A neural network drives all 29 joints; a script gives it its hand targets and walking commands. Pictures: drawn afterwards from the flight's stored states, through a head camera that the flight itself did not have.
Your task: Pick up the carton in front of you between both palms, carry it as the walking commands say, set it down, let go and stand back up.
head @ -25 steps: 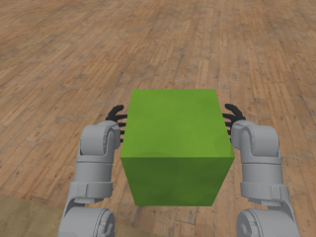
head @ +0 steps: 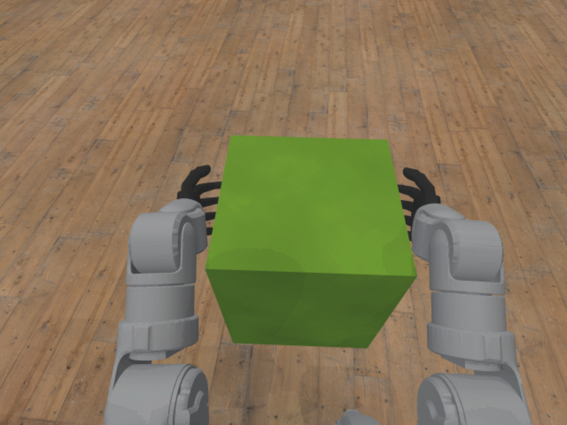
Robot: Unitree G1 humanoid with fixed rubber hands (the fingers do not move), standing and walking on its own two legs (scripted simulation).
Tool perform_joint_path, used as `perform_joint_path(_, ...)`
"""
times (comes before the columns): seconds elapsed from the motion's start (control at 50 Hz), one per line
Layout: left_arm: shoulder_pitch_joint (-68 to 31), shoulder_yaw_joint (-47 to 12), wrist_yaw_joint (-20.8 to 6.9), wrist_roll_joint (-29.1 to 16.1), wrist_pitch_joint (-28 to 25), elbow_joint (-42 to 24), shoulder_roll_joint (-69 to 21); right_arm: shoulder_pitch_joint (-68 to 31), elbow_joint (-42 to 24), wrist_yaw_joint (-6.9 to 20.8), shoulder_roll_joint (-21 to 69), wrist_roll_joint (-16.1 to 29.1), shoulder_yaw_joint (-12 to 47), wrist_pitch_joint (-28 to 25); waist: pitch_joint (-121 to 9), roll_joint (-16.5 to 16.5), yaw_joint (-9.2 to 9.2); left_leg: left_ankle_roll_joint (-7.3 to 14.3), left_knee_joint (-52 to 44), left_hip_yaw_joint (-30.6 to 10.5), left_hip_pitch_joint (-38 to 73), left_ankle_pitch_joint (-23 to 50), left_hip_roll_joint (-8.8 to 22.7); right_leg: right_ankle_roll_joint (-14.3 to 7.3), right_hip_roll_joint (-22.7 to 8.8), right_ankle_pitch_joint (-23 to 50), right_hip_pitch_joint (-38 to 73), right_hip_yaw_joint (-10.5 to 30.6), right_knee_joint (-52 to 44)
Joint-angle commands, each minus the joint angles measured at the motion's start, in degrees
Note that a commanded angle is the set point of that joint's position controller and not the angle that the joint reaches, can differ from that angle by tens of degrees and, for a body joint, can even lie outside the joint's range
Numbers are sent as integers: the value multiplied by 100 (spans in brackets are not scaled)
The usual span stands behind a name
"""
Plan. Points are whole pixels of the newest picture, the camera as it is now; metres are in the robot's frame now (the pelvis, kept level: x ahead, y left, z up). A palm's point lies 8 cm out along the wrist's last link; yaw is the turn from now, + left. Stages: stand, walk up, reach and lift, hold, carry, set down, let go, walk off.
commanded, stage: carry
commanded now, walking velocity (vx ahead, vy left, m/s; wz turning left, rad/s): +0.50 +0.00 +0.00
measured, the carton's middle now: (304, 249) +0.36 -0.02 +0.04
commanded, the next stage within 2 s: none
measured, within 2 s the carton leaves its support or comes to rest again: neither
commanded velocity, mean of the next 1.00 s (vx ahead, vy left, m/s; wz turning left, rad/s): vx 0.50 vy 0.00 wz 0.00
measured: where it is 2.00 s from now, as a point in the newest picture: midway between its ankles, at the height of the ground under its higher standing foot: (309, 209)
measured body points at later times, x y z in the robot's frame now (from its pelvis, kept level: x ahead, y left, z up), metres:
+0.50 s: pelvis +0.29 -0.11 -0.14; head +0.35 -0.14 +0.30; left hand +0.65 +0.05 -0.07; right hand +0.68 -0.25 -0.08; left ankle +0.19 +0.04 -0.70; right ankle +0.35 -0.18 -0.85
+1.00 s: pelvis +0.59 -0.10 -0.12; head +0.63 -0.09 +0.33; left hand +0.97 +0.03 -0.03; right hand +0.95 -0.27 -0.02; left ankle +0.64 -0.05 -0.85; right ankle +0.53 -0.22 -0.77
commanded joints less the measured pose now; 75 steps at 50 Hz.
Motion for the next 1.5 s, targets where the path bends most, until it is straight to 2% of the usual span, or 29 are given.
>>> perform_joint_path(0.0, -3559, -3623, -1126, -2007, -166, -279, -5864, -4037, -376, 1562, 6112, 2598, 3982, 55, -2840, 542, -82, 976, -323, -1660, 2626, 2905, 1567, -21, -53, 349, -462, -5, 87)
perform_joint_path(0.12, -3422, -3395, -1353, -1844, -204, 388, -5830, -3862, 401, 1634, 6312, 2518, 3871, -100, -2070, 286, -710, 1048, 540, -2661, 4410, 2808, 1825, 28, -449, 838, -3278, 692, -92)
perform_joint_path(0.16, -3539, -3236, -1373, -1792, -236, 377, -5737, -4270, 306, 1656, 6456, 2697, 3949, -183, -1524, -122, -567, 780, 195, -1991, 2381, 1034, 1366, 82, -413, 2484, -1517, 450, -1683)
perform_joint_path(0.2, -3666, -3115, -1351, -1770, -250, 285, -5648, -4452, 221, 1673, 6562, 2811, 3969, -266, -1402, 351, -348, 423, 65, -1165, 498, 45, 1035, -55, -229, 3932, 676, -10, -2053)
perform_joint_path(0.26, -3553, -3004, -1342, -1727, -226, 457, -5526, -4193, 499, 1672, 6576, 2768, 3840, -286, -1369, 672, -1, 188, 1054, -882, 697, 466, 847, -148, -271, 3803, 1344, -313, -2402)
perform_joint_path(0.3, -3106, -2914, -1371, -1736, -259, 804, -5473, -3916, 783, 1661, 6524, 2641, 3707, -293, -2011, 51, 601, -49, 3471, -268, 793, 1855, 468, -4, 142, 3402, 3135, -1069, -3009)
perform_joint_path(0.32, -3148, -2854, -1427, -1755, -287, 800, -5469, -3934, 795, 1636, 6420, 2577, 3610, -318, -2239, -554, 824, -206, 5187, -211, -69, 218, 260, 15, -136, 2896, 4088, -765, -2758)
perform_joint_path(0.34, -3318, -2889, -1445, -1882, -288, 841, -5436, -4002, 837, 1595, 6500, 2565, 3563, -274, -2405, -1449, 493, -424, 6554, -625, -2003, -2584, -8, 18, -1088, 5756, 5396, 340, -852)
perform_joint_path(0.36, -3596, -2966, -1418, -2026, -292, 753, -5342, -3902, 964, 1518, 6498, 2565, 3515, -179, -3049, -1711, 454, -474, 7048, -864, -2828, -2259, -43, -546, -1772, 5847, 5997, 1776, -898)
perform_joint_path(0.38, -3938, -3084, -1404, -2254, -334, 407, -5512, -4038, 655, 1436, 6455, 2564, 3514, -159, -3429, -1681, 712, -488, 7022, -891, -3255, -1972, -88, -1078, -2100, 3045, 5759, 3070, -1994)
perform_joint_path(0.4, -3984, -3114, -1405, -2409, -351, -13, -5728, -4314, 352, 1340, 6452, 2545, 3561, -160, -2888, -602, 593, -474, 6447, -834, -2977, -1451, 154, -655, -1709, 1302, 4802, 3006, -2751)
perform_joint_path(0.42, -4489, -3289, -1390, -2482, -411, -406, -5850, -4513, 118, 1271, 6688, 2545, 3659, -178, -3125, -1161, 566, -429, 6255, -882, -2877, -1120, 316, -989, -1995, 1023, 4647, 3228, -2792)
perform_joint_path(0.5, -4347, -3762, -1396, -2833, -525, -1134, -6384, -4132, -580, 1077, 6777, 2479, 3942, -335, -3119, -750, 498, -301, 4983, -860, -2842, -365, 585, -1340, -1488, 1789, 4035, 1960, -2395)
perform_joint_path(0.58, -3451, -4244, -1470, -2758, -753, -1075, -6485, -3225, -570, 1059, 6697, 2127, 4187, -597, -3247, -687, 652, -278, 4045, -584, -3373, -246, 459, -1449, -1354, 3247, 4872, 1658, -2172)
perform_joint_path(0.72, -2899, -4813, -1636, -2730, -1171, -837, -6326, -2435, -372, 1299, 6224, 1711, 4315, -981, -2501, -508, 823, -87, 927, 200, -2134, 1064, -102, -988, -788, 4824, 4564, 544, -2261)
perform_joint_path(0.76, -2855, -4822, -1628, -2686, -1216, -769, -6203, -2326, -359, 1341, 6034, 1691, 4302, -1013, -2479, -623, 639, 56, 187, 421, -1019, 1249, -379, -728, -717, 5763, 4279, 191, -1825)
perform_joint_path(0.78, -2861, -4808, -1615, -2664, -1221, -745, -6157, -2267, -348, 1363, 5934, 1702, 4266, -1017, -2694, -608, 284, 105, -412, 490, 93, 1698, -415, -494, -699, 5831, 3936, -94, -1334)
perform_joint_path(0.8, -2912, -4823, -1591, -2643, -1215, -760, -6081, -2240, -380, 1382, 5803, 1737, 4243, -1011, -3018, -460, 3, 120, -728, 299, 1458, 2074, -179, -301, -623, 5004, 3245, -342, -638)
perform_joint_path(0.82, -2969, -4809, -1561, -2613, -1187, -799, -5973, -2309, -437, 1402, 5682, 1791, 4205, -974, -3339, 282, -20, 226, -400, -1327, 2821, 2855, 1143, -67, -430, 2125, 2062, -401, 276)
perform_joint_path(0.84, -2887, -4717, -1514, -2601, -1103, -738, -5992, -2328, -384, 1405, 5526, 1787, 4149, -936, -3820, 1556, 40, 1187, -621, -3788, 4307, 2840, 2353, 154, 545, -1206, 245, -138, 1674)
perform_joint_path(0.86, -2932, -4601, -1460, -2531, -1044, -808, -5803, -2374, -395, 1420, 5647, 1955, 4239, -871, -3632, 1320, -11, 1326, -994, -4134, 4378, 2085, 2293, 36, 448, -1300, -406, 280, 2170)
perform_joint_path(0.94, -3005, -4219, -1246, -2385, -780, -848, -5664, -3321, -1060, 1446, 5776, 2558, 4437, -569, -2808, 165, 91, 687, -1287, -2422, 3047, 2742, 1742, 122, -93, -475, -269, 204, 1086)
perform_joint_path(1.22, -1986, -4245, -1387, -1996, 95, -1323, -6019, -1776, -883, 1773, 5938, 1930, 3924, 312, -1505, 988, 142, 210, -1864, -486, 2684, 3202, 1269, 260, 7, 1504, 240, -764, -2416)
perform_joint_path(1.3, -1357, -4356, -1598, -2095, 175, -1535, -6093, -1103, -1296, 1725, 5938, 1726, 4100, 326, -1856, 747, 269, -137, -470, 127, 2137, 4074, 1082, 45, 310, 1335, 2320, -1309, -3164)
perform_joint_path(1.32, -1078, -4344, -1646, -2075, 165, -1515, -6090, -947, -1419, 1721, 5887, 1691, 4161, 325, -2291, 468, 370, -307, 475, 264, 1344, 3362, 939, -41, -49, 986, 3598, -880, -3037)
perform_joint_path(1.34, -829, -4288, -1678, -1963, 125, -1499, -5962, -946, -1627, 1737, 5975, 1720, 4285, 359, -2838, -787, 448, -565, 2158, 300, -79, 1706, 507, -637, -1551, 621, 4891, 1459, -3209)
perform_joint_path(1.36, -566, -4302, -1691, -1906, 62, -1424, -6043, -952, -1757, 1772, 6055, 1762, 4380, 362, -2685, -1866, 462, -575, 3142, -16, -1699, -719, -152, -1212, -2134, 948, 5482, 3057, -3789)
perform_joint_path(1.42, -582, -4557, -1749, -2080, -73, -2081, -6408, -762, -2044, 1802, 6250, 1864, 4616, 171, -2406, -429, 384, -318, 3668, -744, -1977, -503, 645, -917, -1940, 1468, 4530, 1816, -3789)
perform_joint_path(1.48, -304, -4665, -1782, -2202, -173, -2339, -6374, -411, -2268, 1764, 6387, 1937, 4800, 52, -2252, -619, 373, -447, 2481, -462, -1358, 60, 720, -628, -1564, 795, 3693, 751, -4285)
